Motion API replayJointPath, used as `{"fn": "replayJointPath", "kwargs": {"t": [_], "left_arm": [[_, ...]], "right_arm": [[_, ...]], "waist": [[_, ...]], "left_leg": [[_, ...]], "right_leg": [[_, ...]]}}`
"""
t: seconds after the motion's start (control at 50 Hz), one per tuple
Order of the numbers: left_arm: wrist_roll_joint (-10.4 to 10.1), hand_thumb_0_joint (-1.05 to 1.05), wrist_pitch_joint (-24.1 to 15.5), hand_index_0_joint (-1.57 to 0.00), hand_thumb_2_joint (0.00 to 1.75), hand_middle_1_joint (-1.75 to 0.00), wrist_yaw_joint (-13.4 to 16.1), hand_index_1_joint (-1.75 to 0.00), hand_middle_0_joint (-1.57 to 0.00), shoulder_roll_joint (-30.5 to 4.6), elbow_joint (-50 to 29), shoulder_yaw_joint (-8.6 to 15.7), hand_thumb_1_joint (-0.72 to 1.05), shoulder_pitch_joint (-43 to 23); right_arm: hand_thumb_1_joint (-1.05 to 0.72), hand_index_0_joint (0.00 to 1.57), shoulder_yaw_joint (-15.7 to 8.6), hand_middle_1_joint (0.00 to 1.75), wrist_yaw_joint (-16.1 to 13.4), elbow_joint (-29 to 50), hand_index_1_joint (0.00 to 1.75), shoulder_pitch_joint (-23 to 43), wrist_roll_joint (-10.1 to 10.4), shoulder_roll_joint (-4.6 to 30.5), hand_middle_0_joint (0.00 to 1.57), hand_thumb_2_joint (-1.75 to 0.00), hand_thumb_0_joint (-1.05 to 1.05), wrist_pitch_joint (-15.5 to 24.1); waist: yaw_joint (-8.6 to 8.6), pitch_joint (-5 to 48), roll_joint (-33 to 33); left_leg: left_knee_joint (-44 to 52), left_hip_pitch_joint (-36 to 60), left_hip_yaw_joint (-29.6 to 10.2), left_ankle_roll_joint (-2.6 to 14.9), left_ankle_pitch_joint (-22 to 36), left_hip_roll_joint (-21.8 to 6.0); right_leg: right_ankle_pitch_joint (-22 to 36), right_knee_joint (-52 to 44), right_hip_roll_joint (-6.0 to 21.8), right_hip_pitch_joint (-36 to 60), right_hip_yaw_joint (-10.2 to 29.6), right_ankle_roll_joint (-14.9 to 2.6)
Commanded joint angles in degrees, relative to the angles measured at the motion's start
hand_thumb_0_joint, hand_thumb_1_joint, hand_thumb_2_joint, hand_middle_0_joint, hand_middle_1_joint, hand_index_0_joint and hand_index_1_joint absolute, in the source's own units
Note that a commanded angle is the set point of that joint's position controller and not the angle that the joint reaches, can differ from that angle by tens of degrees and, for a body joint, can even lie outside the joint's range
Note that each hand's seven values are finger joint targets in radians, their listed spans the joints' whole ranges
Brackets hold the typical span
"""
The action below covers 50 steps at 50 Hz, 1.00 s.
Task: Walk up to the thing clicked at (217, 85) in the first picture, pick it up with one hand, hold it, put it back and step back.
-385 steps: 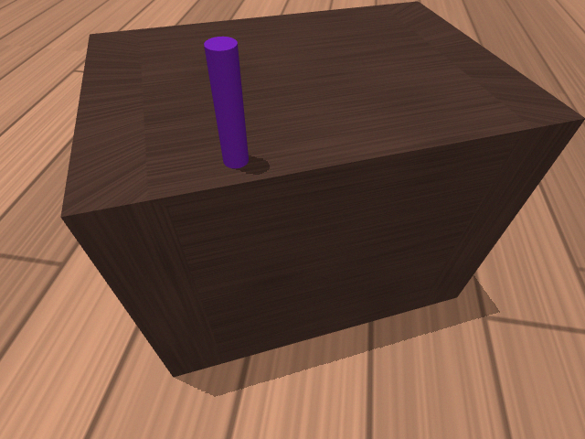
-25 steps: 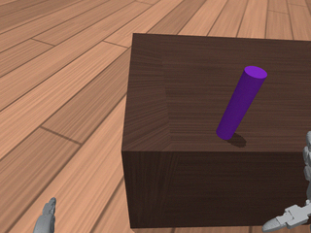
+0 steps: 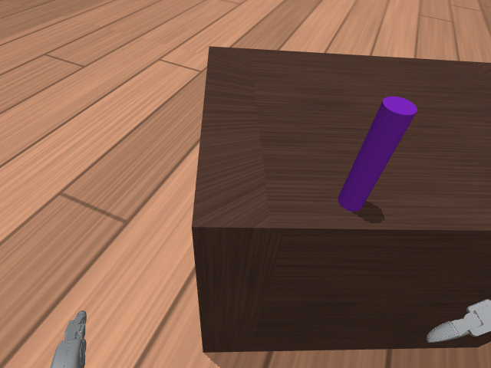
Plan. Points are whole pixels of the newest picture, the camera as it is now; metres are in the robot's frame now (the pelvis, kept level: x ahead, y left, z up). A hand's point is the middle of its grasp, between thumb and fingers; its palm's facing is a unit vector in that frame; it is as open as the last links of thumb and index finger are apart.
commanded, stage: rise first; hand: right
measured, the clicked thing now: (371, 160) +0.42 -0.22 +0.13
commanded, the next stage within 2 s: go down in 0.28 s
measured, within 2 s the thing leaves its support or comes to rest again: neither
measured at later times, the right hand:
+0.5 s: hand (488, 257) +0.20 -0.26 +0.19, palm faces +0.42 +0.76 -0.49, open 17.3 cm
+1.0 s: hand out of the picture +0.25 -0.33 +0.20, palm faces +0.39 +0.86 -0.34, open 17.4 cm
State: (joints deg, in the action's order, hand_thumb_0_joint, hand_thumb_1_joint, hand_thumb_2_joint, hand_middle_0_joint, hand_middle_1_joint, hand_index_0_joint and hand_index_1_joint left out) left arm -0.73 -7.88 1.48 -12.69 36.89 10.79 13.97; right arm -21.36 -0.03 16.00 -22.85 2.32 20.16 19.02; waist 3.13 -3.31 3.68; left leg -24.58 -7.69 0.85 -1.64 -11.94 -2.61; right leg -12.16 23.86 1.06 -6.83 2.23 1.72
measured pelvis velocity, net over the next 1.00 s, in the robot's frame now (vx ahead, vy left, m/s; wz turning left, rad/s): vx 0.01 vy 0.00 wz -0.01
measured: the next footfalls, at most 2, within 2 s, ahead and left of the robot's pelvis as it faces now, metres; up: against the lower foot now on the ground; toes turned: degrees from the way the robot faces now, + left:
none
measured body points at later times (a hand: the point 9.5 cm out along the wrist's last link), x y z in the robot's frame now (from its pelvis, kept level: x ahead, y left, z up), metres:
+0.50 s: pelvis +0.01 +0.00 +0.00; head +0.00 +0.03 +0.45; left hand +0.18 +0.26 -0.09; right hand +0.17 -0.29 +0.22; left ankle +0.02 +0.14 -0.74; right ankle +0.02 -0.14 -0.74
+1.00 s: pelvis +0.01 +0.00 +0.00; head -0.01 +0.01 +0.45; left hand +0.19 +0.26 -0.09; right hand +0.22 -0.37 +0.22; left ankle +0.02 +0.14 -0.74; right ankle +0.02 -0.14 -0.74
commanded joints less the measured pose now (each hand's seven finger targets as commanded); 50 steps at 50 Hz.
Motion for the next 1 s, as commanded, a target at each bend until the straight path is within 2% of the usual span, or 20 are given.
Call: {"fn": "replayJointPath", "kwargs": {"t": [0.0, 0.04, 0.08, 0.12, 0.18, 0.26, 0.3, 0.36, 0.38, 0.4, 0.42, 0.46, 0.52, 0.58, 0.64, 0.7, 0.74, 0.8, 0.84, 0.98], "left_arm": [[-0.2, 0.00, -3.4, -0.05, 0.05, -0.05, 0.9, -0.05, -0.06, -8.8, -10.2, 3.6, -0.56, -6.2], [-0.5, 0.00, -3.0, -0.05, 0.06, -0.05, 0.5, -0.06, -0.06, -5.8, -7.7, 1.3, -0.56, -5.9], [-0.5, 0.00, -3.0, -0.05, 0.06, -0.05, 0.6, -0.06, -0.06, -7.3, -8.7, 2.9, -0.57, -6.4], [-0.5, 0.00, -2.9, -0.05, 0.06, -0.05, 0.4, -0.06, -0.06, -6.1, -8.3, 1.2, -0.56, -6.3], [-0.4, 0.00, -2.6, -0.05, 0.06, -0.05, 0.6, -0.06, -0.06, -7.7, -8.1, 3.0, -0.56, -5.4], [-0.4, 0.00, -2.4, -0.05, 0.07, -0.05, 0.4, -0.06, -0.06, -6.6, -6.9, 2.2, -0.57, -6.7], [-0.5, 0.00, -2.4, -0.05, 0.07, -0.06, 0.8, -0.06, -0.06, -9.0, -6.9, 4.8, -0.57, -5.9], [-0.6, 0.00, -2.2, -0.05, 0.07, -0.06, 0.4, -0.06, -0.06, -6.4, -6.3, 2.8, -0.56, -5.7], [-0.6, 0.00, -2.2, -0.07, 0.01, -0.05, 0.4, -0.04, -0.06, -6.0, -7.0, 2.1, -0.50, -5.6], [0.7, 0.00, -2.5, -0.05, 0.04, -0.05, -0.1, -0.05, -0.05, -2.5, -7.3, -0.8, -0.54, -7.1], [0.6, 0.00, -2.5, -0.05, 0.05, -0.05, 0.5, -0.05, -0.05, -7.6, -7.1, 4.1, -0.54, -8.1], [0.7, 0.00, -2.2, -0.05, 0.05, -0.04, 0.5, -0.04, -0.05, -6.2, -4.8, 2.4, -0.54, -7.7], [0.9, 0.00, -2.3, -0.05, 0.04, -0.04, 1.3, -0.04, -0.05, -9.6, -6.0, 5.5, -0.54, -10.3], [0.8, 0.00, -2.3, -0.05, 0.05, -0.04, 1.3, -0.04, -0.05, -5.4, -3.3, 2.2, -0.55, -10.6], [0.6, 0.00, -2.2, -0.05, 0.05, -0.04, 1.9, -0.04, -0.05, -5.8, -3.2, 2.0, -0.55, -11.6], [0.2, 0.00, -1.9, -0.05, 0.04, -0.04, 2.2, -0.04, -0.05, -4.5, -1.3, -0.2, -0.55, -11.5], [0.3, 0.00, -2.1, -0.05, 0.04, -0.04, 3.1, -0.04, -0.05, -7.6, -3.1, 1.9, -0.55, -12.2], [0.2, 0.00, -2.4, -0.05, 0.04, -0.04, 4.2, -0.04, -0.05, -7.1, -4.6, 0.2, -0.54, -10.9], [0.1, 0.00, -2.6, -0.05, 0.04, -0.04, 5.4, -0.04, -0.05, -10.3, -4.0, 2.8, -0.54, -10.0], [-0.5, 0.00, -3.5, -0.05, 0.04, -0.04, 7.2, -0.04, -0.05, -5.6, -0.1, -4.5, -0.55, -10.2]], "right_arm": [[0.54, 0.05, -8.6, 0.06, -1.7, 11.8, 0.06, 5.9, 1.0, 12.5, 0.05, -0.04, 0.00, 4.0], [0.55, 0.05, -8.1, 0.06, -1.5, 11.4, 0.06, 5.5, 1.1, 11.8, 0.05, -0.04, 0.00, 4.3], [0.54, 0.05, -8.2, 0.06, -1.5, 12.5, 0.06, 5.1, 1.2, 11.8, 0.05, -0.04, 0.00, 4.4], [0.53, 0.05, -8.4, 0.06, -1.3, 12.7, 0.06, 5.0, 1.2, 11.9, 0.05, -0.05, 0.00, 4.6], [0.51, 0.05, -9.2, 0.06, -1.3, 13.4, 0.06, 4.9, 1.2, 12.7, 0.05, -0.05, 0.00, 4.7], [0.51, 0.05, -9.7, 0.06, -1.1, 14.1, 0.06, 5.5, 1.3, 12.8, 0.05, -0.05, 0.00, 4.7], [0.51, 0.05, -10.8, 0.06, -1.3, 12.9, 0.06, 6.0, 1.4, 13.7, 0.05, -0.05, 0.00, 4.6], [0.51, 0.05, -10.9, 0.06, -1.1, 13.2, 0.06, 5.5, 1.4, 13.4, 0.05, -0.06, 0.00, 4.9], [0.44, 0.05, -9.6, 0.06, -0.9, 13.1, 0.06, 5.6, 1.4, 12.4, 0.04, -0.07, 0.00, 5.0], [0.49, 0.05, -8.0, 0.05, -0.2, 10.5, 0.05, 2.6, -0.1, 7.4, 0.04, -0.06, 0.00, 6.7], [0.50, 0.05, -10.1, 0.05, -0.1, 10.1, 0.05, 3.7, 0.4, 9.9, 0.03, -0.07, 0.00, 7.4], [0.52, 0.05, -12.1, 0.05, 0.4, 9.5, 0.05, 5.6, 0.8, 12.0, 0.03, -0.06, 0.00, 7.7], [0.52, 0.05, -14.2, 0.06, 0.7, 9.9, 0.06, 9.1, 1.6, 14.0, 0.03, -0.07, 0.00, 8.3], [0.51, 0.05, -14.0, 0.06, 1.6, 9.4, 0.06, 11.4, 1.9, 14.2, 0.03, -0.07, 0.00, 8.3], [0.52, 0.05, -14.1, 0.05, 3.3, 5.7, 0.05, 12.9, 2.5, 15.4, 0.03, -0.07, 0.00, 6.8], [0.53, 0.05, -14.4, 0.06, 5.5, 3.2, 0.06, 15.5, 4.3, 16.2, 0.03, -0.07, 0.00, 4.8], [0.52, 0.05, -16.1, 0.05, 6.9, 1.7, 0.05, 18.4, 5.4, 18.5, 0.03, -0.07, 0.00, 3.8], [0.53, 0.05, -17.4, 0.05, 9.3, -1.8, 0.05, 21.8, 6.9, 20.4, 0.03, -0.06, 0.00, 2.5], [0.52, 0.05, -19.4, 0.05, 11.0, -6.4, 0.05, 24.6, 8.3, 23.4, 0.03, -0.06, 0.00, 1.5], [0.54, 0.05, -17.4, 0.05, 18.5, -14.9, 0.05, 33.0, 11.4, 25.8, 0.04, -0.05, 0.00, -3.9]], "waist": [[0.60, 5.2, -2.8], [1.07, 2.8, -0.9], [0.70, 3.4, -0.7], [1.10, 4.2, -1.2], [0.58, 5.6, -1.3], [0.74, 3.9, -1.2], [0.19, 3.6, -2.3], [0.76, 3.8, -2.2], [0.30, 4.1, -2.9], [-0.94, 6.2, -8.6], [-0.88, 6.3, -7.7], [0.00, 6.0, -5.1], [-0.36, 7.6, -3.0], [-0.08, 5.1, 0.9], [-0.77, 5.6, 0.9], [-0.38, 5.0, 2.3], [-1.29, 6.7, -0.1], [-1.68, 8.8, -2.3], [-2.17, 10.9, -2.7], [-1.16, 9.0, 2.1]], "left_leg": [[5.2, 1.8, 3.7, 1.55, 0.7, 2.2], [5.4, 1.0, 3.5, 1.66, -0.6, 2.2], [5.4, 1.1, 3.6, 1.67, -0.6, 2.3], [5.0, 1.8, 3.7, 1.60, 1.6, 2.3], [4.3, 2.4, 3.6, 1.44, 5.9, 2.2], [5.1, 1.4, 3.7, 1.42, 2.7, 2.1], [5.3, 0.8, 3.7, 1.39, 1.9, 2.1], [5.1, 1.0, 3.4, 1.23, 3.3, 1.8], [5.0, 1.0, 3.4, 1.11, 4.4, 1.8], [3.8, 0.1, 3.1, 0.24, 5.4, 2.5], [3.6, -0.3, 3.1, 0.31, 5.2, 2.5], [3.5, -0.3, 3.0, 0.54, 3.9, 2.5], [3.3, 0.0, 2.8, 0.69, 4.4, 2.3], [3.5, -0.8, 2.5, 0.93, 3.3, 2.1], [3.6, -0.7, 2.7, 0.94, 3.3, 2.4], [3.3, -0.7, 3.0, 1.03, 4.1, 2.6], [3.8, -0.4, 3.0, 0.72, 4.1, 2.6], [3.7, 0.1, 2.8, 0.28, 7.1, 2.3], [3.3, 0.6, 2.8, 0.21, 8.9, 1.9], [2.7, -1.2, 3.3, 1.07, 7.7, 2.0]], "right_leg": [[3.4, -4.8, -1.8, -1.5, -3.9, -2.18], [2.3, -5.0, -1.9, -2.6, -4.1, -2.05], [2.2, -5.3, -1.8, -2.3, -4.1, -1.98], [4.5, -4.8, -1.8, -1.7, -4.0, -2.02], [8.3, -4.1, -1.9, -0.3, -4.1, -1.94], [5.2, -4.6, -2.0, -1.3, -4.1, -2.12], [4.5, -4.7, -1.9, -1.1, -4.0, -2.20], [5.9, -4.1, -2.2, -0.9, -4.2, -2.28], [6.9, -3.9, -2.2, -0.3, -4.4, -2.33], [6.9, -2.4, -2.2, 0.1, -3.5, -2.44], [6.3, -2.7, -2.2, -0.2, -3.4, -2.33], [5.1, -3.3, -2.2, -0.8, -3.1, -2.16], [5.3, -3.2, -2.5, -1.0, -3.0, -1.92], [3.9, -3.0, -2.6, -1.9, -3.2, -1.76], [3.5, -3.5, -2.4, -2.6, -2.9, -1.72], [4.1, -3.6, -2.1, -3.6, -2.6, -1.42], [3.7, -3.3, -2.2, -2.3, -2.5, -1.78], [6.2, -2.4, -2.4, -0.7, -2.6, -2.14], [7.6, -1.9, -2.6, 0.5, -2.4, -2.21], [7.1, -3.1, -2.1, -1.7, -1.6, -1.81]]}}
